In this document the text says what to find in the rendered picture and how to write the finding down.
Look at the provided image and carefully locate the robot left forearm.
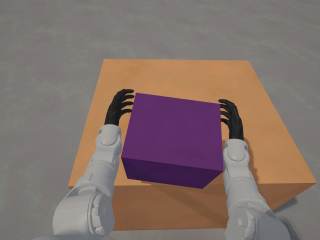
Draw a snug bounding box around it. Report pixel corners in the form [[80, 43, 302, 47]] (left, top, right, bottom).
[[52, 124, 122, 233]]

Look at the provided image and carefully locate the right robot upper arm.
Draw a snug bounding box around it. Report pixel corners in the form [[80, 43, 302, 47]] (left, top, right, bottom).
[[224, 206, 291, 240]]

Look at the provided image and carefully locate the robot left hand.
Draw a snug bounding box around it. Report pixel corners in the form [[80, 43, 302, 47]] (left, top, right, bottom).
[[104, 89, 135, 126]]

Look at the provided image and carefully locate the robot right hand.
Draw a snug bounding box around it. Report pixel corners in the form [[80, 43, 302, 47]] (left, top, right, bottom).
[[218, 99, 244, 140]]

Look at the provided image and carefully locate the left robot upper arm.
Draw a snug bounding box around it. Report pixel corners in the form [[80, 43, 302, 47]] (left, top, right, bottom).
[[33, 191, 115, 240]]

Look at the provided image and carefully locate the carton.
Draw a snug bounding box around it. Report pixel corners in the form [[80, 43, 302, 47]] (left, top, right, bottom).
[[121, 92, 224, 189]]

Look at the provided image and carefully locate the robot right forearm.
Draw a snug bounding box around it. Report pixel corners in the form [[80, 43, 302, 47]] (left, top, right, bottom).
[[222, 138, 280, 221]]

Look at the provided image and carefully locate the pedestal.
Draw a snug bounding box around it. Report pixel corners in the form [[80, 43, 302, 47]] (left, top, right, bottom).
[[68, 59, 317, 231]]

